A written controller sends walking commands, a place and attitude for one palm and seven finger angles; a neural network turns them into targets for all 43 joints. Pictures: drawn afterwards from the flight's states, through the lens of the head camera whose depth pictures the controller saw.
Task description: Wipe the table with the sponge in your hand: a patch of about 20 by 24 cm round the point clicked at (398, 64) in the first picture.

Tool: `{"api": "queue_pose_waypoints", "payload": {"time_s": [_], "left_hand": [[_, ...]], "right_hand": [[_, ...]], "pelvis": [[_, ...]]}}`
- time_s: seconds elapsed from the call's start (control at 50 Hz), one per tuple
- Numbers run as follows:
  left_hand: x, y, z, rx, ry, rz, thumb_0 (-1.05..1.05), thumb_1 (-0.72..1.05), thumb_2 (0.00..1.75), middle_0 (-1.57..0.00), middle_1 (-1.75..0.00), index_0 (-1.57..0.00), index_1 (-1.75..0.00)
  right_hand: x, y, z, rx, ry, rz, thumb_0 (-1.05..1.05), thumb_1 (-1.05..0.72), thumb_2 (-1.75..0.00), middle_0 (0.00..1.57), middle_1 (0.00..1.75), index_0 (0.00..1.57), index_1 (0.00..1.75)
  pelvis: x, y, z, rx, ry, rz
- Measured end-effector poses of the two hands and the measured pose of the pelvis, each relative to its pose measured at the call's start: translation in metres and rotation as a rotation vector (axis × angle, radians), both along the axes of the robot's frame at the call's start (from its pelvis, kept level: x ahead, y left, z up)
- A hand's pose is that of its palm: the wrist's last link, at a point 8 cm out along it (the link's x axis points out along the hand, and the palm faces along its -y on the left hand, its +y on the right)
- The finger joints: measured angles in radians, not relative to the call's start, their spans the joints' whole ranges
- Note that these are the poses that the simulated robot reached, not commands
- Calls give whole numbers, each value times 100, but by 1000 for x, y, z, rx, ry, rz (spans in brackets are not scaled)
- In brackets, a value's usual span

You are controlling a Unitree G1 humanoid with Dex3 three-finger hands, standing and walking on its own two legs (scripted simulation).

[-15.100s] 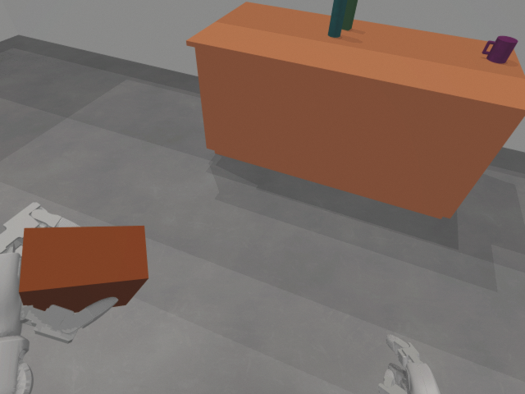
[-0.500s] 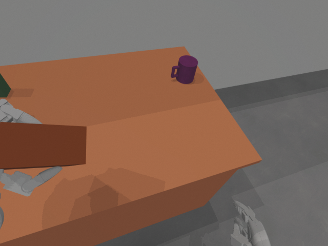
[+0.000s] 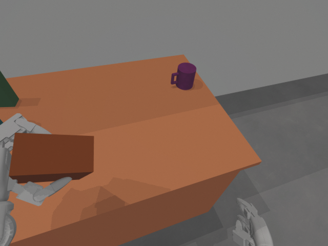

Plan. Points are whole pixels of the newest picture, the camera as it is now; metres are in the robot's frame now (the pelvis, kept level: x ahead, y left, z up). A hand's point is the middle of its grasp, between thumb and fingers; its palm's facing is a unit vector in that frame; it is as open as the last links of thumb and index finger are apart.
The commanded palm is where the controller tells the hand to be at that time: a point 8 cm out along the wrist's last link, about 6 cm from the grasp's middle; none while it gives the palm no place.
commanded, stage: look again from close up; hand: left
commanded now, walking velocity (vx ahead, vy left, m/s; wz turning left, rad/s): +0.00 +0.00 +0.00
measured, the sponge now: (64, 160) +0.23 +0.22 +0.15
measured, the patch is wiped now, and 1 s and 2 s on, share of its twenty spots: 0.00 0.00 0.00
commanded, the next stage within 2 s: come to a stop and stand still in 0.28 s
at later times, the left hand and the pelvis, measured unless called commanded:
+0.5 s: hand (44, 166) +0.21 +0.24 +0.16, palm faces +0.35 -0.82 -0.45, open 10.2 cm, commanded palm +0.15 +0.27 +0.17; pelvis -0.01 -0.01 +0.00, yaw +0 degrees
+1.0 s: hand (36, 154) +0.22 +0.26 +0.17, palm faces +0.35 -0.84 -0.42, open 10.2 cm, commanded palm +0.16 +0.28 +0.17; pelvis -0.01 +0.00 +0.00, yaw -1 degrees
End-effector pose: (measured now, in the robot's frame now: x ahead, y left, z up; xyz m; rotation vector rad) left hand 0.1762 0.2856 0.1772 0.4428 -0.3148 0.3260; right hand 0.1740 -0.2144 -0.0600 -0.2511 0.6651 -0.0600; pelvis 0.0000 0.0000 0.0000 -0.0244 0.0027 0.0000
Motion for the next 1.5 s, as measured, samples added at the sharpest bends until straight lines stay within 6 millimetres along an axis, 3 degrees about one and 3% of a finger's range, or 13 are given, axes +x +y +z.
{"api": "queue_pose_waypoints", "payload": {"time_s": [0.24,0.48,0.54,0.58,0.62,0.68,0.76,0.84,0.94,1.06,1.16,1.28,1.5], "left_hand": [[-9,-10,-11,-6,64,3,-1,-51,102,-72,-136,-74,-134],[-10,-13,-7,9,62,7,-1,-51,102,-72,-135,-74,-134],[4,7,22,199,-23,26,-1,-51,102,-72,-135,-74,-134],[12,22,40,217,-110,72,-1,-51,102,-72,-135,-74,-134],[16,25,46,184,-141,88,-1,-51,102,-72,-135,-74,-134],[15,4,30,120,-68,12,-1,-51,102,-72,-135,-74,-134],[9,-26,-8,55,100,-130,-1,-51,102,-72,-135,-74,-134],[9,-16,-31,44,178,-128,-1,-51,102,-73,-134,-75,-133],[12,10,-17,65,78,-36,-1,-51,102,-73,-134,-75,-133],[7,6,12,72,-64,-63,-1,-51,102,-73,-134,-75,-133],[10,11,-2,47,0,-72,-1,-51,102,-73,-134,-74,-133],[11,22,-23,4,79,-30,-1,-51,102,-73,-134,-74,-133],[0,13,1,62,-7,-67,-1,-51,103,-73,-134,-74,-133]], "right_hand": [[-29,-19,-7,-7,35,-42,1,-90,-90,20,30,20,30],[-22,-28,-3,-14,8,-47,2,-90,-90,20,30,20,30],[-21,-25,-8,-35,32,21,1,-90,-90,20,30,20,30],[-21,-23,-13,-24,54,45,1,-90,-90,20,30,20,30],[-22,-21,-15,11,49,31,1,-90,-90,20,30,20,30],[-27,-19,-16,58,24,-16,1,-90,-90,20,30,20,30],[-35,-15,-16,63,31,-67,1,-90,-90,20,30,20,30],[-39,-11,-14,24,68,-67,1,-90,-90,20,30,20,30],[-31,-6,-10,-20,76,-11,2,-90,-90,20,30,20,30],[-10,4,-1,-20,14,21,2,-90,-90,20,30,20,30],[1,13,5,-5,-26,6,1,-90,-90,20,30,20,30],[1,20,7,-12,-22,17,1,-90,-90,20,30,20,30],[-14,19,0,-13,19,19,1,-90,-90,20,30,20,30]], "pelvis": [[-10,-9,1,1,-7,0],[-11,-13,1,0,-3,-4],[-19,-17,-2,-1,-4,9],[-24,-18,-4,4,-7,3],[-25,-16,-4,5,-3,-17],[-19,-7,-3,6,0,-41],[-11,-1,-2,12,-3,-53],[-9,-2,-3,13,-5,-40],[-9,-2,-3,4,-6,-22],[-4,8,-3,-5,-3,-27],[-2,13,-2,-2,0,-35],[-5,15,-1,-1,-1,-29],[-8,15,-1,-3,-6,-19]]}}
